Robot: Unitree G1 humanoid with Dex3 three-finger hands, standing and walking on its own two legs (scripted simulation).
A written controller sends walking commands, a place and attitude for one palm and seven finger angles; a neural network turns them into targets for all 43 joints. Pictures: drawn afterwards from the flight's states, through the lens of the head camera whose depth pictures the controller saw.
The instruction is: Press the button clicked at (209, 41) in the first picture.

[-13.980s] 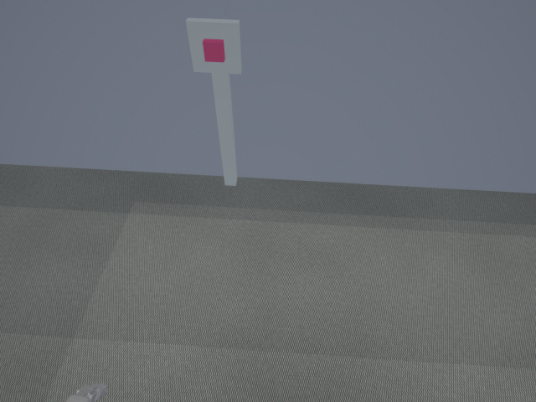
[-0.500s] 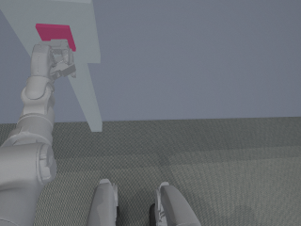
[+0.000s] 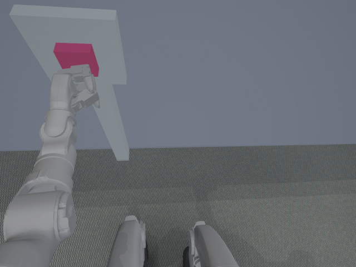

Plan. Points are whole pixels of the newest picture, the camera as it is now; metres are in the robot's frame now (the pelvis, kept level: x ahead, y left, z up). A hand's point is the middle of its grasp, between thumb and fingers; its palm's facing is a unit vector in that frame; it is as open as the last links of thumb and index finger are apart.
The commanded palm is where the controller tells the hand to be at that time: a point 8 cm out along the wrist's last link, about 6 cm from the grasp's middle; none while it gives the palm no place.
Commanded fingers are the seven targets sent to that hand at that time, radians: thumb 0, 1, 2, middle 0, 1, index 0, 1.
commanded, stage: pull the fist back off the button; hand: left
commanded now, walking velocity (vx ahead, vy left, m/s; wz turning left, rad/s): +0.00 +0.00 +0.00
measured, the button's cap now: (78, 59) +0.54 +0.20 +0.09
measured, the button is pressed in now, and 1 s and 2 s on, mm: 1 0 0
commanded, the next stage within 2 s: draw the hand back to the body in 0.56 s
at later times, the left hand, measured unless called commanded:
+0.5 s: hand (89, 119) +0.42 +0.17 +0.05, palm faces +0.01 -1.00 -0.02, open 3.1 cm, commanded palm +0.40 +0.22 +0.06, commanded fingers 0.00 0.90 0.90 -1.30 -1.50 -1.30 -1.50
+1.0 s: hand (67, 128) +0.36 +0.18 +0.12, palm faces +0.02 -1.00 -0.04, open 3.1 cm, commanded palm +0.32 +0.23 +0.13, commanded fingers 0.00 0.90 0.90 -1.30 -1.50 -1.30 -1.50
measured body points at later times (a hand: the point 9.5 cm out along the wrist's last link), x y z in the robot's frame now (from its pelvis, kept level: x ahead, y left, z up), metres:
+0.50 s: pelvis +0.05 -0.01 +0.02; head +0.15 +0.01 +0.46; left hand +0.41 +0.23 +0.05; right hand +0.17 -0.27 -0.09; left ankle +0.08 +0.10 -0.61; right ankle +0.02 -0.12 -0.61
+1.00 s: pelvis +0.04 -0.01 +0.06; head +0.10 -0.01 +0.50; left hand +0.35 +0.23 +0.12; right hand +0.18 -0.25 -0.05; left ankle +0.08 +0.10 -0.61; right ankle +0.02 -0.12 -0.61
